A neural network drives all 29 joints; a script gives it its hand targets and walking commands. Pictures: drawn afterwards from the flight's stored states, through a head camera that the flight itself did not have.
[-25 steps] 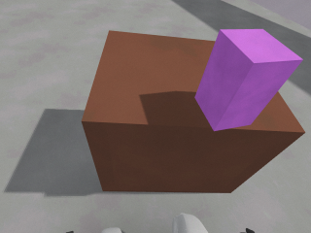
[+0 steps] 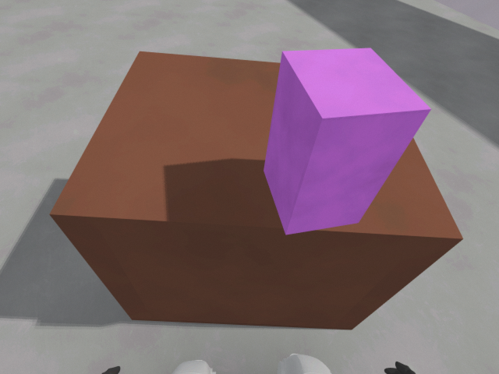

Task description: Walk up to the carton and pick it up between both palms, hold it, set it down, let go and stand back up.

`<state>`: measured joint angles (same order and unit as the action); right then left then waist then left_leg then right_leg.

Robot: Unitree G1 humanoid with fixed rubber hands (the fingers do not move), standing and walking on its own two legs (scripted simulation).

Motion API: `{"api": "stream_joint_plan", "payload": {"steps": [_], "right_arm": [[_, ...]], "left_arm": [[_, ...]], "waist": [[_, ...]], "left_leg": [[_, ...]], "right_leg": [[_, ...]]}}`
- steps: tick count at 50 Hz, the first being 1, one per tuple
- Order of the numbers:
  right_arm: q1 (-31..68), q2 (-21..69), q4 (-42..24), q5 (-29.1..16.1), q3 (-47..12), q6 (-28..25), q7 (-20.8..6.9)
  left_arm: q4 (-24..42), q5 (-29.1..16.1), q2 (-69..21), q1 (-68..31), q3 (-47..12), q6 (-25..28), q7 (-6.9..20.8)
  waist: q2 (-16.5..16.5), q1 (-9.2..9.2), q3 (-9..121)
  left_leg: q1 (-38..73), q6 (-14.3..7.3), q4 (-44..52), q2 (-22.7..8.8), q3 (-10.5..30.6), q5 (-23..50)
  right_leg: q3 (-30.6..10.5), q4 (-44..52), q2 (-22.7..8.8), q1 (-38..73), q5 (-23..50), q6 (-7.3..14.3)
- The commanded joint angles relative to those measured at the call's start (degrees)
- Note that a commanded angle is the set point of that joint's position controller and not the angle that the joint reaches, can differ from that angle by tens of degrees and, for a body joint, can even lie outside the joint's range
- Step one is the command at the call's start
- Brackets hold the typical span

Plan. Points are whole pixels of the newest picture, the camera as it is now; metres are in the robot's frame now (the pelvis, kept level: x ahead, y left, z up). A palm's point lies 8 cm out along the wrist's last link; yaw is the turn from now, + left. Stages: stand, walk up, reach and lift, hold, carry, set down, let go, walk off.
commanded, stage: walk up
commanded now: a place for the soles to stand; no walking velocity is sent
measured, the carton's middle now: (325, 148) +0.48 -0.10 +0.10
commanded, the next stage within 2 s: none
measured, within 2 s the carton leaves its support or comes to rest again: neither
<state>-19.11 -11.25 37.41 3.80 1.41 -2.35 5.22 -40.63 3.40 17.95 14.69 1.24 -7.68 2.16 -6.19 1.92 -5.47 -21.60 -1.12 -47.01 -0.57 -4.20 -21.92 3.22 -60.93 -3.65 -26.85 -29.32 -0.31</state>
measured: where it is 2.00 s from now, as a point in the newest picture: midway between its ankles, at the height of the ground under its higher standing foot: outside the picture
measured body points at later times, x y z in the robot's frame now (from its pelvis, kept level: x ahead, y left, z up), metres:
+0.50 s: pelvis +0.05 -0.14 +0.01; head +0.09 -0.16 +0.45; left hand +0.13 +0.12 -0.10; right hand +0.18 -0.41 -0.11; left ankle +0.04 -0.03 -0.68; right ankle +0.10 -0.27 -0.70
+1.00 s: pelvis +0.03 -0.11 +0.02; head +0.05 -0.12 +0.46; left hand +0.11 +0.17 -0.09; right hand +0.20 -0.36 -0.09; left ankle +0.05 -0.02 -0.70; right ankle +0.10 -0.27 -0.70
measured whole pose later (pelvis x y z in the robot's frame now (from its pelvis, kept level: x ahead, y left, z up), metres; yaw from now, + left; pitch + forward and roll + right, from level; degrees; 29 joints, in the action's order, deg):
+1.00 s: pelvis +0.03 -0.11 +0.02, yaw +3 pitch -3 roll +0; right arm -8.5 -15.6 39.6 0.4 0.5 3.7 -2.5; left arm -37.3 -0.2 16.2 17.9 2.1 -1.0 -1.6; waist 0.9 0.3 -5.4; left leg -17.9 -2.4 -41.4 -0.4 -4.1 -20.5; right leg -1.2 -39.3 -2.9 -20.5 -15.8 -0.7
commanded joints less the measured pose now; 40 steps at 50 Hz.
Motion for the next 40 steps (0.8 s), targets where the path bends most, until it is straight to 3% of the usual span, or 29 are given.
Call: {"api": "stream_joint_plan", "payload": {"steps": [1, 3, 5, 7, 9, 10, 11, 12, 13, 14, 15, 16, 17, 19, 21, 23, 25, 27, 28, 29, 30, 31, 32, 33, 34, 36, 37, 39, 40], "right_arm": [[-3.2, -14.5, -4.2, 1.0, 5.3, -1.0, 1.3], [-2.8, -14.4, -3.9, 0.5, 5.2, -1.5, 1.0], [-1.2, -15.1, -3.9, 0.5, 5.4, -1.4, 0.8], [3.9, -15.8, -5.3, 0.1, 5.4, -0.8, -0.2], [7.8, -15.4, -6.7, -0.8, 4.3, 0.1, -1.5], [6.8, -13.0, -7.3, -1.6, 3.2, 0.8, -2.3], [3.5, -9.6, -7.2, -2.4, 1.8, 1.2, -2.8], [1.8, -6.5, -8.9, -3.3, 0.7, 1.4, -3.3], [1.3, -8.6, -9.3, -4.0, 1.9, 2.4, -3.1], [1.5, -11.5, -8.9, -3.3, 2.8, 3.3, -2.7], [2.2, -12.5, -7.8, -3.4, 3.3, 3.4, -2.8], [1.8, -12.2, -6.5, -3.5, 3.1, 3.2, -3.0], [1.0, -11.8, -5.5, -3.5, 2.9, 2.9, -3.1], [-1.5, -11.3, -4.6, -2.6, 2.9, 3.0, -3.3], [1.3, -11.9, -4.5, -2.3, 2.8, 3.5, -3.7], [3.5, -12.3, -5.4, -1.6, 3.0, 4.0, -4.4], [4.1, -12.0, -5.6, -1.3, 3.1, 4.2, -4.9], [3.7, -11.3, -5.2, -1.8, 3.1, 3.9, -5.6], [2.1, -11.2, -4.9, -1.8, 3.3, 3.4, -5.9], [0.9, -12.3, -4.2, -2.0, 3.7, 2.9, -6.3], [1.4, -15.4, -3.8, -1.9, 4.4, 2.5, -6.3], [5.2, -18.6, -4.0, -2.0, 5.1, 2.8, -6.1], [6.7, -16.8, -4.1, -2.9, 4.5, 3.1, -5.8], [9.6, -15.7, -4.7, -3.1, 3.9, 3.3, -5.9], [11.2, -15.0, -4.9, -3.0, 3.2, 3.7, -6.1], [13.2, -15.5, -5.3, -2.9, 2.4, 4.3, -6.2], [13.0, -14.5, -5.6, -2.5, 2.0, 4.5, -6.4], [11.4, -12.9, -5.8, -2.5, 1.6, 5.4, -6.9], [10.5, -12.4, -5.1, -2.5, 1.5, 5.6, -7.0]], "left_arm": [[8.2, 0.7, 5.7, -5.2, 1.9, 2.4, 0.5], [8.4, 0.7, 5.4, -5.4, 2.2, 2.4, 0.9], [9.4, -0.3, 3.3, -5.6, 2.0, 2.6, 1.3], [7.8, -2.0, 2.1, -1.5, 2.2, 3.7, 1.5], [4.9, -3.2, 3.9, 6.3, 3.7, 5.4, 1.4], [2.5, -3.5, 5.9, 10.3, 5.1, 6.3, 1.1], [1.5, -3.4, 8.7, 12.0, 6.0, 7.1, 0.4], [2.7, -2.7, 12.6, 10.8, 6.1, 7.5, -0.4], [5.8, -2.2, 15.5, 5.5, 5.6, 7.4, -1.2], [6.9, -2.6, 15.6, -0.1, 6.1, 7.1, -1.9], [7.1, -3.0, 13.9, -2.8, 5.4, 7.1, -2.3], [7.0, -2.7, 12.7, -3.8, 4.8, 7.3, -2.8], [6.9, -2.2, 11.8, -2.0, 4.4, 7.4, -3.1], [6.0, -1.9, 10.9, -1.3, 3.8, 7.7, -3.3], [5.6, -1.6, 9.8, 1.0, 3.8, 7.8, -3.7], [5.8, -1.3, 10.1, 4.0, 3.9, 8.0, -4.5], [5.7, -1.5, 10.3, 5.3, 3.9, 8.0, -5.0], [6.8, -2.0, 10.4, 3.2, 3.4, 7.7, -5.0], [7.2, -2.4, 10.6, 1.1, 3.1, 7.6, -4.8], [8.2, -2.7, 10.2, -0.5, 3.0, 7.5, -4.4], [9.4, -3.3, 7.8, 0.0, 2.1, 7.6, -4.0], [10.1, -4.6, 4.5, 1.1, 1.5, 7.4, -3.9], [9.1, -4.9, 4.0, 1.7, 1.2, 6.8, -4.3], [8.9, -4.8, 4.4, 2.5, 1.6, 6.8, -4.4], [8.2, -4.6, 5.2, 3.7, 2.1, 7.3, -4.6], [7.4, -3.8, 6.6, 7.5, 2.5, 8.8, -4.6], [8.0, -3.2, 9.1, 8.1, 3.2, 9.4, -4.7], [8.2, -2.7, 13.2, 6.2, 4.4, 9.1, -4.5], [8.2, -2.5, 13.7, 4.5, 4.8, 8.8, -4.5]], "waist": [[12.3, -3.41, 0.1], [13.8, -3.64, 2.2], [17.4, -3.27, 2.1], [23.0, -1.41, 3.9], [21.3, 2.34, 6.2], [14.7, 3.55, 8.0], [4.1, 3.96, 10.1], [-6.0, 4.08, 10.5], [-6.9, 2.68, 10.4], [-4.6, 1.49, 6.9], [-3.6, 0.53, 2.1], [-3.7, 0.14, 0.3], [-3.0, 0.19, 1.4], [-7.3, -0.8, 2.9], [-6.8, 0.45, 2.8], [-5.6, 1.31, 4.8], [-6.3, 1.19, 8.1], [-4.5, -0.84, 9.3], [-4.1, -2.89, 10.4], [-1.4, -4.22, 10.8], [6.8, -4.18, 11.9], [15.4, -3.57, 10.8], [13.2, -3.66, 9.0], [13.0, -2.43, 7.1], [13.0, -2.3, 6.4], [12.0, -0.64, 8.2], [9.2, -1.08, 9.5], [3.8, -2.24, 9.6], [2.0, -2.7, 8.3]], "left_leg": [[11.3, -14.6, 26.6, -22.4, 30.6, 1.0], [12.0, -14.4, 23.9, -21.8, 26.5, 10.7], [11.5, -13.3, 21.8, -19.6, 21.9, 11.1], [4.7, -9.9, 17.6, -14.4, 12.6, 12.6], [-5.3, -6.4, 10.4, -9.6, 6.4, 10.7], [-9.7, -5.0, 4.3, -6.6, 3.7, 7.1], [-13.6, -2.5, -4.6, -2.5, 0.2, 0.9], [-16.9, 0.2, -12.1, 0.6, -0.6, -10.0], [-13.2, 2.0, -17.7, -0.4, 4.8, -17.8], [-9.5, 2.2, -21.0, -3.6, 8.5, -16.1], [-9.9, 2.5, -21.0, -4.4, 8.8, -13.1], [-11.6, 2.3, -18.6, -4.2, 8.2, -11.8], [-10.6, 2.2, -16.4, -4.6, 8.3, -11.6], [-7.7, 2.1, -13.2, -4.5, 7.5, -12.8], [-8.3, 1.9, -9.0, -4.7, 7.0, -11.7], [-9.5, 1.7, -8.4, -4.1, 6.6, -9.5], [-7.0, 1.0, -5.2, -3.6, 6.2, -7.7], [-0.4, -0.2, 3.2, -2.8, 5.2, -2.2], [6.5, -1.3, 9.7, -2.3, 5.1, 4.7], [11.9, -2.4, 14.4, -2.1, 5.9, 12.9], [16.2, -4.6, 16.8, -6.6, 13.0, 20.8], [13.9, -9.7, 21.4, -14.4, 22.9, 22.0], [7.2, -14.6, 22.2, -16.2, 20.7, 20.1], [5.0, -14.5, 20.4, -14.6, 17.9, 23.5], [5.1, -12.7, 18.8, -12.0, 13.8, 26.8], [5.1, -8.4, 13.4, -9.1, 9.8, 29.6], [4.8, -5.9, 9.3, -7.0, 7.3, 27.8], [3.8, -2.0, 3.6, -2.5, 5.8, 9.4], [3.7, -1.5, 4.4, -2.3, 6.4, 5.1]], "right_leg": [[-6.8, -6.6, -4.6, -15.5, 2.3, -1.3], [-7.6, -6.0, -5.2, -13.8, 3.0, -1.5], [-6.9, 0.1, -5.5, -12.1, 1.4, -1.4], [-3.1, 10.6, -4.0, -0.7, 2.9, -0.6], [3.1, 21.4, 0.6, 15.6, 16.6, 0.4], [4.9, 24.4, 2.9, 23.3, 22.3, 0.2], [1.3, 25.6, 1.4, 28.2, 25.2, 0.9], [-14.7, 30.7, -8.3, 24.6, 18.5, 5.6], [-33.6, 43.0, -19.8, 13.6, 0.1, 13.4], [-39.1, 47.3, -22.9, 5.7, -9.9, 17.4], [-34.6, 46.9, -20.5, 3.4, -8.9, 16.7], [-28.3, 43.6, -18.6, 5.4, 0.1, 14.9], [-24.9, 41.0, -17.5, 6.3, 5.9, 13.5], [-24.3, 39.2, -18.5, 8.1, 11.9, 13.2], [-22.4, 36.8, -18.0, 12.2, 22.3, 13.9], [-22.5, 35.0, -20.1, 16.6, 33.0, 15.3], [-21.3, 33.9, -20.0, 19.1, 37.5, 15.4], [-15.8, 30.5, -17.5, 15.9, 41.2, 13.2], [-12.6, 28.7, -16.0, 10.7, 39.1, 11.1], [-8.8, 26.5, -12.9, 6.1, 33.9, 8.2], [-3.4, 19.7, -9.1, 1.3, 28.5, 4.7], [3.0, 12.4, 0.0, -1.0, 13.7, 0.9], [0.8, 12.0, 1.6, 3.9, -1.8, 0.7], [0.2, 14.1, 1.3, 5.8, -0.7, 0.8], [0.6, 17.0, 1.4, 6.3, 2.9, 1.0], [-1.0, 26.4, -1.0, 11.9, 21.9, 2.4], [-6.7, 27.7, -4.6, 13.2, 29.7, 4.3], [-20.0, 34.8, -13.2, 9.9, 22.2, 9.8], [-21.8, 36.1, -14.7, 9.3, 19.6, 11.2]]}}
